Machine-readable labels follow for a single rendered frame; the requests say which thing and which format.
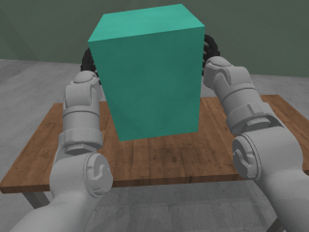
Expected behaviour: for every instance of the table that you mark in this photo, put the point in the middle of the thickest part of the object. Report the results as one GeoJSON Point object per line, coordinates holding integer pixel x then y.
{"type": "Point", "coordinates": [203, 156]}

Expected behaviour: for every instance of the left robot upper arm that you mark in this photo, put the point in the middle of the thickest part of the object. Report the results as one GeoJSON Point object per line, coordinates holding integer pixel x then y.
{"type": "Point", "coordinates": [77, 185]}

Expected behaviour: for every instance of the right robot hand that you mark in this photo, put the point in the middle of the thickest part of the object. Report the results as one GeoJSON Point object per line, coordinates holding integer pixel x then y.
{"type": "Point", "coordinates": [211, 49]}

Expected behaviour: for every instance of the left robot hand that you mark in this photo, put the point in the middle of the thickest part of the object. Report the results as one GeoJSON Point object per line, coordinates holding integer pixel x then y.
{"type": "Point", "coordinates": [87, 63]}

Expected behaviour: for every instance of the left robot forearm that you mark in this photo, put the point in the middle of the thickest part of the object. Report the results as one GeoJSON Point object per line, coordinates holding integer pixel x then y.
{"type": "Point", "coordinates": [81, 133]}

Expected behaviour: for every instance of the carton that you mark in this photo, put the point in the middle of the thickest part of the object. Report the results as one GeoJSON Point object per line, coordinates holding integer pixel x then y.
{"type": "Point", "coordinates": [149, 64]}

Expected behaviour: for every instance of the right robot forearm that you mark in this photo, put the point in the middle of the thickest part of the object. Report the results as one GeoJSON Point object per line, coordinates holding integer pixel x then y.
{"type": "Point", "coordinates": [243, 106]}

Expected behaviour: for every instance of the right robot upper arm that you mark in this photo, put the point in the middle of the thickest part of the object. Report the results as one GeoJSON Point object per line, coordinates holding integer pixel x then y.
{"type": "Point", "coordinates": [272, 159]}

